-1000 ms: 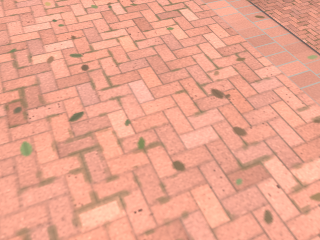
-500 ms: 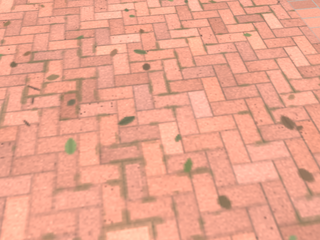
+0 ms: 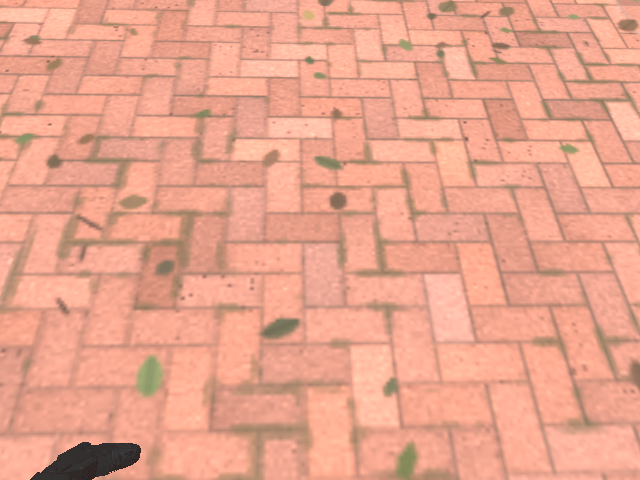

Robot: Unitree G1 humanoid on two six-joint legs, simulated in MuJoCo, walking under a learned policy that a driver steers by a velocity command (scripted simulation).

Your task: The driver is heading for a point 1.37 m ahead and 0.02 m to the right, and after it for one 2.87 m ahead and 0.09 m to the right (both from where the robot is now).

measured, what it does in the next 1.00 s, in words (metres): walks ahead: right foot, then left foot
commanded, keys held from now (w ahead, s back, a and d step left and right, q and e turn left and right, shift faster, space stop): w+q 0.08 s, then w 0.92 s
